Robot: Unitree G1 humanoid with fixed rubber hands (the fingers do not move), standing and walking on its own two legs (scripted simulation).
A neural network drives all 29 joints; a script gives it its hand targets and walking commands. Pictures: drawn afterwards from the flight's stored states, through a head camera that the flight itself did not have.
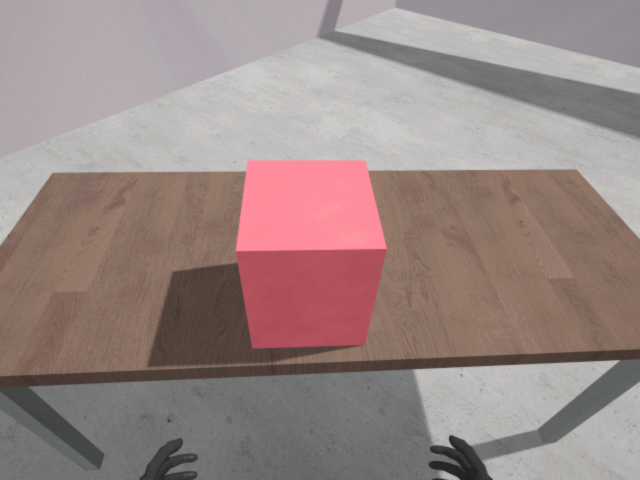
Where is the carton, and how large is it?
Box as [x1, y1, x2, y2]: [236, 160, 386, 348]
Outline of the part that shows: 248,160 236,245 236,255 252,348 364,344 386,250 365,161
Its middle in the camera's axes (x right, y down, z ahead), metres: -0.02 +0.03 +0.68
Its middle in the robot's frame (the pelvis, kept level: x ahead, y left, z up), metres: +0.51 +0.02 -0.02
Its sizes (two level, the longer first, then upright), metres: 0.210 0.200 0.250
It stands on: a table, 0.63 m high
